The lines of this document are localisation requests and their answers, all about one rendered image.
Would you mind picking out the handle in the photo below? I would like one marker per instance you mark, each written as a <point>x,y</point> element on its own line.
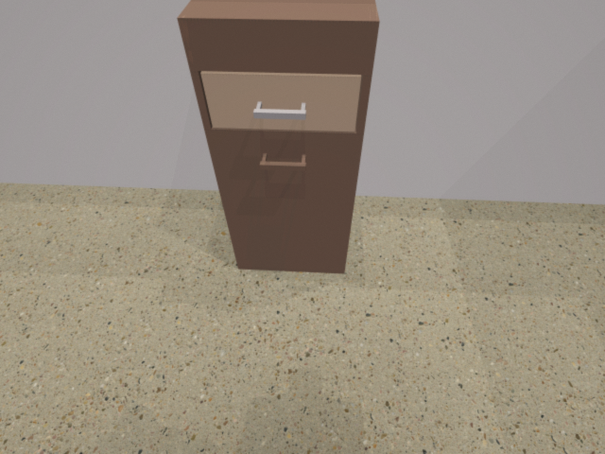
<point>279,114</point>
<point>283,166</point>

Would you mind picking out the cabinet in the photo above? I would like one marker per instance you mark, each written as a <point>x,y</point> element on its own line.
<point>284,220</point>

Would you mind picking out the drawer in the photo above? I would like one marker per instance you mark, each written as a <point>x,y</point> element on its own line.
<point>331,100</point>

